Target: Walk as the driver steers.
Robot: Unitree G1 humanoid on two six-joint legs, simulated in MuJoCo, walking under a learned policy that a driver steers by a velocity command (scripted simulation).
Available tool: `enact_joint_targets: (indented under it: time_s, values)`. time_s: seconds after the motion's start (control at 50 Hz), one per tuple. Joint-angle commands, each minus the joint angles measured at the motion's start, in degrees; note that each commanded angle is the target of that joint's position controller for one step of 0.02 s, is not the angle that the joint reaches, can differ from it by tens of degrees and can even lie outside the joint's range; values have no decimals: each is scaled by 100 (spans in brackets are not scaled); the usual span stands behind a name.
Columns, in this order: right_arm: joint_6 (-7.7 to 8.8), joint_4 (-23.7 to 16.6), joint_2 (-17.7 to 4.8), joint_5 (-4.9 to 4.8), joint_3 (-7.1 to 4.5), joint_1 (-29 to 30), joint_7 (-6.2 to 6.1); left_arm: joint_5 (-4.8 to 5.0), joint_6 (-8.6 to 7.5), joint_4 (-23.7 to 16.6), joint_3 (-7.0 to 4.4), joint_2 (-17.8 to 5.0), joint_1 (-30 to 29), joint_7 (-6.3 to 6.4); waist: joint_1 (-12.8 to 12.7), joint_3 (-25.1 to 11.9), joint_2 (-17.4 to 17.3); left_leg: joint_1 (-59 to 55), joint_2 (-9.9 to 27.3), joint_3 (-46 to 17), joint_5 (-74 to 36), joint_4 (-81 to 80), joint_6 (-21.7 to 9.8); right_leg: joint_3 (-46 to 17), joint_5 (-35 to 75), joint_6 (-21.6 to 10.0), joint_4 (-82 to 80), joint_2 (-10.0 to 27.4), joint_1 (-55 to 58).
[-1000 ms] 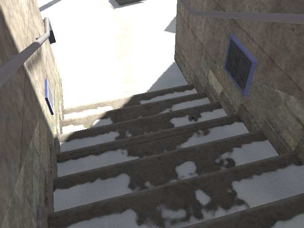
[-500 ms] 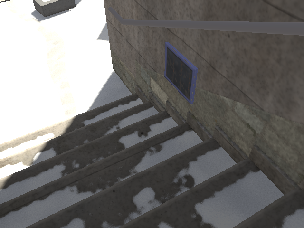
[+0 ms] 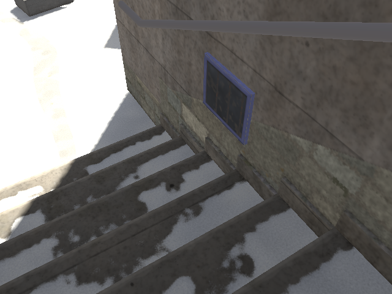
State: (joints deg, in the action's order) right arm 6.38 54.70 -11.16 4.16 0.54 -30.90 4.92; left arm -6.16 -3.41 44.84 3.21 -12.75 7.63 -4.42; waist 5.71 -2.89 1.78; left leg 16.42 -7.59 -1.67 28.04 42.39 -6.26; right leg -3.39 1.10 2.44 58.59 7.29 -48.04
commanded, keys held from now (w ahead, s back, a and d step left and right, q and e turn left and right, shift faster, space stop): w+q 1.00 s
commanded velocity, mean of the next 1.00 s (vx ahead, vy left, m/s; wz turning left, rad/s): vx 0.50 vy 0.00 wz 0.54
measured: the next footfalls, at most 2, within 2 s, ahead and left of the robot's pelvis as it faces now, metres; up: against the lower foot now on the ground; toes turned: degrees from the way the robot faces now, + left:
right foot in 0.10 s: +0.24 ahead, -0.17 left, -0.01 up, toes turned +4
left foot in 0.56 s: +0.48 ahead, +0.10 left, -0.17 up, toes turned +17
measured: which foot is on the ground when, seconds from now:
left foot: down 0.00-0.28, up 0.30-0.54, down 0.56-0.68, up 0.70-0.76, down 0.78-1.00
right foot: up 0.00-0.08, down 0.10-0.42, up 0.44-0.54, down 0.56-0.78, up 0.80-1.00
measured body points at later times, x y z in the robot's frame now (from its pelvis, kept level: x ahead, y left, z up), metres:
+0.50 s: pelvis +0.32 -0.02 -0.08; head +0.33 -0.01 +0.37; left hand +0.30 +0.23 -0.22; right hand +0.33 -0.26 -0.23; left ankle +0.41 +0.09 -0.80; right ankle +0.32 -0.16 -0.79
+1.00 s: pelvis +0.59 +0.14 -0.29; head +0.58 +0.15 +0.16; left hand +0.53 +0.38 -0.44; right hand +0.72 -0.08 -0.43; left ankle +0.56 +0.17 -1.01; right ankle +0.74 +0.01 -0.91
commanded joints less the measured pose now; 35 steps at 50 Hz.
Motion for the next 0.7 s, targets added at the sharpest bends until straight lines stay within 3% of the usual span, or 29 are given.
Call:
enact_joint_targets:
  time_s: [0.02, 0.06, 0.08, 0.1, 0.12, 0.14, 0.18, 0.2, 0.22, 0.24, 0.26, 0.3, 0.32, 0.36, 0.42, 0.44, 0.46, 0.48, 0.5, 0.52, 0.54, 0.56, 0.58, 0.6, 0.62, 0.64, 0.66, 0.68, 0.7]
  values:
    - [185, -415, -918, 144, -146, 758, -63, -150, -37, -327, -49, -484, -9, -57, -584, 341, -421, 1687, 1263, -1948, -1452, -709, -1063, -219, 1290, 34, -183, -121, 1700]
    - [229, -102, -896, -48, -239, -181, -286, -53, -2, -606, -40, -481, -909, 115, 103, 493, -565, -873, 1489, -2434, -2292, 37, -1040, 141, -85, 84, -1015, -372, -428]
    - [197, 141, -555, -152, -200, -1156, -503, -78, -46, -692, 11, -291, -1500, 87, 777, 393, -518, -2478, 1324, -2670, -1520, 630, -934, -179, 527, 110, -1877, -313, -1692]
    - [123, 374, -592, -226, -229, -1725, -565, -41, -62, -757, 0, -151, -1973, 11, 1075, 514, -637, -3154, 1377, -3061, -1732, 808, -1013, -99, 365, 98, -2082, -387, -2296]
    - [51, 446, -434, -222, -204, -1735, -572, -50, -90, -761, -18, -125, -2185, -71, 1091, 612, -798, -2993, 1462, -3329, -1797, 840, -1049, 21, 105, -3, -2052, -437, -2293]
    - [35, 797, -171, -264, -191, -2882, -581, 75, -181, -1027, -172, -407, -2909, -46, 1566, 401, -520, -3274, 1055, -3000, -2181, 947, -772, 282, -774, -177, -1807, -617, -2339]
    - [-2, 1089, 121, -159, -140, -3096, -582, 2, -303, -1310, -124, -18, -3539, -54, 1521, 608, -868, -2822, 688, -2840, -3038, 1100, -411, 362, -1732, -393, -1229, -821, -1883]
    - [23, 771, 264, -195, -127, -2122, -547, -43, -342, -1040, 59, 345, -3337, -131, 1327, 873, -619, -1575, 406, -2777, -2390, 819, -275, 40, -69, -299, -2713, -543, -312]
    - [44, 589, -72, -123, -203, -1322, -316, 138, -319, -983, -55, 248, -2606, -45, 716, 604, 6, 357, 25, -2080, -2826, 554, -239, 750, 559, -310, -2996, -1060, 2502]
    - [18, 557, -468, 9, -296, -582, -87, 339, -296, -805, -104, 220, -1317, -52, -314, 144, 344, 2718, -238, -1654, -3370, 1188, 46, 520, 996, -506, -2647, -846, 5869]
    - [-1, 338, -599, -161, -278, -59, 54, 480, -303, -164, -226, 110, 652, -16, -1376, -153, 266, 3839, 27, -1503, -3189, 2100, 95, -16, 1270, -525, -3036, -265, 7806]
    - [36, 222, -114, -182, -180, 871, 101, 275, -208, 786, -492, -491, 2774, 263, -1888, 223, 460, 3798, 247, -1069, -554, 3956, 205, -951, 712, -712, -3947, 413, 7660]
    - [39, 297, -117, -28, -218, 953, 51, 129, -147, 833, -483, -386, 2630, 366, -1744, 604, 363, 3647, 416, -896, -321, 4323, 82, -916, 324, -867, -4028, 514, 7068]
    - [49, 563, -129, 211, -297, 278, -93, 111, -99, 369, -350, 277, 1233, 334, -1059, 1147, 1, 3057, 940, -980, -381, 3382, -36, -334, 597, -928, -4238, 453, 5697]
    - [203, 532, 27, 332, -438, 697, -384, 434, -370, -105, -146, 1046, -36, 411, -572, 1145, -174, 694, 1325, -621, -2127, -562, -82, 708, -332, -570, -4051, -347, 3474]
    - [319, 1011, 249, 266, -424, -239, -430, 380, -345, -233, -216, 871, -416, 379, -130, 1095, -585, -419, 885, 157, -3392, -1850, 186, 1204, -670, -527, -3506, -654, 2924]
    - [438, 1366, 872, 391, -216, -855, -336, 57, -245, -222, -423, 411, -553, 351, 93, 1044, -506, -1826, 713, 548, -5127, -1474, 572, 1205, -1954, -739, -2765, -558, 1495]
    - [539, 1953, 1053, 406, -123, -2385, -210, -322, -202, -475, -505, 254, -876, 230, 573, 854, -563, -2752, 929, 220, -5820, -310, 613, 1172, -2467, -845, -1958, -482, 418]
    - [540, 2430, 832, 411, -118, -3703, -221, -497, -229, -952, -495, 322, -1968, 56, 1198, 813, -707, -3120, 1110, 20, -4770, 36, 619, 802, -2808, -964, -1774, -346, -503]
    - [456, 2004, 503, 443, -155, -2701, -254, -241, -321, -1068, -400, 697, -1770, 132, 755, 974, -100, -1498, 1621, -647, -4495, -249, 690, 47, -2953, -1356, -2235, 111, 433]
    - [317, 1251, -64, 380, -305, -1190, -308, 58, -384, -814, -439, 585, -1036, 324, 134, 845, 202, -93, 1448, -355, -3907, -778, 563, -61, -2832, -1453, -2559, 209, 2288]
    - [164, 263, -659, 180, -429, 804, -250, 303, -341, -287, -679, -30, 421, 460, -877, 591, 511, 1157, 1424, -269, -2208, -840, 329, 43, -2741, -1593, -2522, 515, 3686]
    - [46, -408, -756, 11, -414, 1421, -238, 157, -328, -148, -597, 205, 1864, 445, -1354, 571, 486, 1397, 1638, -815, -688, -290, 273, -1221, -4393, -1736, -2558, 1628, 2212]
    - [-18, -544, -403, -48, -308, 1630, -284, 73, -363, 92, -737, -434, 1869, 516, -1254, 1709, 732, 2126, 1249, -322, -1077, 515, 422, -1161, -4647, -1566, -2762, 2007, 2229]
    - [17, -616, -221, 33, -191, 1807, -327, 188, -387, 368, -918, -807, 1982, 597, -1386, 1862, 560, 2689, 1209, -51, -1983, 443, 519, -611, -4237, -1267, -2259, 1651, 3423]
    - [39, -697, -217, 163, -174, 2282, -349, 230, -360, 656, -939, -782, 2541, 654, -1818, 1705, 298, 3725, 1254, 5, -2354, 39, 472, -625, -4310, -1277, -1780, 1587, 4948]
    - [97, -910, -327, 339, -204, 2924, -325, 127, -383, 912, -732, -194, 3076, 776, -2247, 1949, 91, 4866, 1361, -48, -2532, -53, 364, -926, -4070, -1354, -1416, 1702, 5830]
    - [184, -1099, -251, 389, -257, 3475, -313, 165, -370, 1205, -665, -170, 3777, 921, -2494, 2101, 122, 5244, 1273, 168, -3089, -426, 157, -849, -3444, -1215, -1051, 1427, 6140]
    - [124, -923, 54, 484, -131, 3642, -256, 321, -317, 1366, -657, -243, 3574, 974, -2250, 2162, -122, 4380, 1520, 433, -4503, -2037, 98, -427, -3564, -879, -1356, 1033, 5480]
Keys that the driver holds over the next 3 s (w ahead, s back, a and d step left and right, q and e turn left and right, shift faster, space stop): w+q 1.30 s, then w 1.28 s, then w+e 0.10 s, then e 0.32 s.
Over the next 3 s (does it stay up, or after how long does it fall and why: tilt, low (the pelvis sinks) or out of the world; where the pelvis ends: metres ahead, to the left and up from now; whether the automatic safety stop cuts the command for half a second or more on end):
stays up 1.30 0.85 -0.73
